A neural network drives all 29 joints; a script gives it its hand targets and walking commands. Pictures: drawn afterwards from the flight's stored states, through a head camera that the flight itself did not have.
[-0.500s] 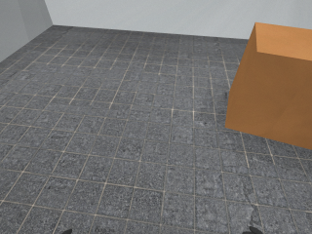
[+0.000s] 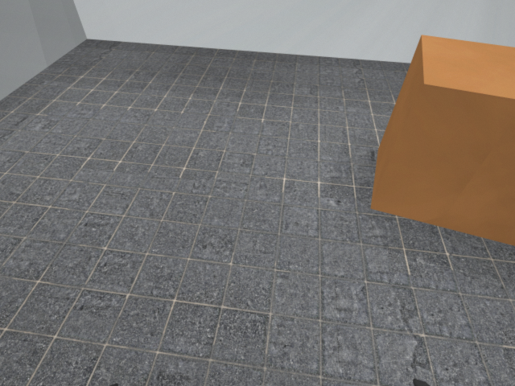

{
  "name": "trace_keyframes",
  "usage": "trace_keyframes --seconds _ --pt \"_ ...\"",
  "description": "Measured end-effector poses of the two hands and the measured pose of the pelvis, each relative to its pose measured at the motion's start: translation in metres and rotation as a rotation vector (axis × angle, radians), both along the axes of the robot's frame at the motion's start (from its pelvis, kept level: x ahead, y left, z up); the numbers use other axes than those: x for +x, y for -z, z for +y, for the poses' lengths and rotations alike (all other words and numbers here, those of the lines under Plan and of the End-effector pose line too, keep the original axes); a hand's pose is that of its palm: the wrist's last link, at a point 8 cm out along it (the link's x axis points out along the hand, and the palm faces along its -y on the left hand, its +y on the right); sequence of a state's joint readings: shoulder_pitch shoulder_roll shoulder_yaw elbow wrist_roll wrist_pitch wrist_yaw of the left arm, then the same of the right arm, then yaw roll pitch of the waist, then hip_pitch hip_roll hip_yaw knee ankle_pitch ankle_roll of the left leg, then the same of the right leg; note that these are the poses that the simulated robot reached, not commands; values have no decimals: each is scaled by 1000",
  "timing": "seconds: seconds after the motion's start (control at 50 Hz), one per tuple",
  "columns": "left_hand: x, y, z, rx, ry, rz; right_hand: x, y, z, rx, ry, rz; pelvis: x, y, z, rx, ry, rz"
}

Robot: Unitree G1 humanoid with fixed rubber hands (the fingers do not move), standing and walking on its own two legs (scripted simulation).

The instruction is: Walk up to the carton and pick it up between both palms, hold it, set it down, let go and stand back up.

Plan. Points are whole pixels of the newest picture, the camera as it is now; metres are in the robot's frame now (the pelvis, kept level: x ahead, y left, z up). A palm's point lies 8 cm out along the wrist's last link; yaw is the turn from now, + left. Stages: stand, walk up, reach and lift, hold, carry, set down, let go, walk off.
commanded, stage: walk up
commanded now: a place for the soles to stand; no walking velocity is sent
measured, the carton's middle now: out of the picture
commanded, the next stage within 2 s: none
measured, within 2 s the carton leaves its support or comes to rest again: neither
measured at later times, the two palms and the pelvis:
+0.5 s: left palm out of the picture +0.16 +0.11 -0.10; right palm out of the picture +0.09 -0.53 -0.07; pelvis +0.06 -0.18 +0.01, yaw -7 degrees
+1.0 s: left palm (261, 303) +0.32 +0.00 -0.12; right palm out of the picture +0.14 -0.62 -0.04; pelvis +0.17 -0.27 +0.01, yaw -14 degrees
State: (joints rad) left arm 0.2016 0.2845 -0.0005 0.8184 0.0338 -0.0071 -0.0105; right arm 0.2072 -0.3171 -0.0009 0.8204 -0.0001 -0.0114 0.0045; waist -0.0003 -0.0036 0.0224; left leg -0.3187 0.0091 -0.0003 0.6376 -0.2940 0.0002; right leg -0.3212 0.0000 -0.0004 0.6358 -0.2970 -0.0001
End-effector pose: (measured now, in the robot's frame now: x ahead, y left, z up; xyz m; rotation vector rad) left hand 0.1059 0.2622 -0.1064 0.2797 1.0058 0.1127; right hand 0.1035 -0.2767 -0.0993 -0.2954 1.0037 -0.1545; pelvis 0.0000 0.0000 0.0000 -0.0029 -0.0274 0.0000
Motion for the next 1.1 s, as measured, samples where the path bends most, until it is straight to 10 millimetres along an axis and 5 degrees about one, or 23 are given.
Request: trace_keyframes --seconds 0.08,0.2,0.3,0.4,0.58,0.8,0.94,1.1 --pt "3 -2 1 6 74 76 -17 -9 -22 -45 33 4 2 -4 -10 -14 25 9" --pt "23 -2 -13 5 94 105 -50 -32 -91 -158 120 74 14 -8 -48 -25 62 18" --pt "43 4 -58 2 112 122 -53 -37 -162 -224 161 97 27 -2 -95 0 87 31" --pt "53 15 -116 15 129 137 -35 -19 -230 -240 180 93 44 14 -148 12 112 22" --pt "75 -11 -167 29 136 188 -5 -30 -270 -198 193 97 76 -9 -194 24 135 45" --pt "137 14 -208 -25 167 188 38 -39 -299 -250 223 81 131 -1 -224 8 158 43" --pt "193 16 -247 -42 241 160 34 -55 -323 -276 309 85 161 -7 -253 -13 228 17" --pt "244 16 -311 -32 271 128 40 -53 -384 -277 345 113 192 -3 -317 -3 257 6"
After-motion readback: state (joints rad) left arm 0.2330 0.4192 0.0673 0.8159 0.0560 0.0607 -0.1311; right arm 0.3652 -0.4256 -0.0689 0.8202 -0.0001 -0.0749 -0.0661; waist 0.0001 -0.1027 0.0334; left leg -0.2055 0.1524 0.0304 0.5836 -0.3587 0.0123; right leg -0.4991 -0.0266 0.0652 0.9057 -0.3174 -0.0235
